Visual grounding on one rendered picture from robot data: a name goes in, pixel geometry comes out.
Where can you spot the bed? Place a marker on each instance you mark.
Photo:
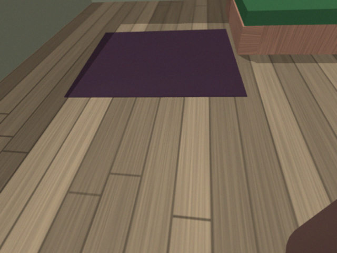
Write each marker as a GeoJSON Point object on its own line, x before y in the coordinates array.
{"type": "Point", "coordinates": [283, 26]}

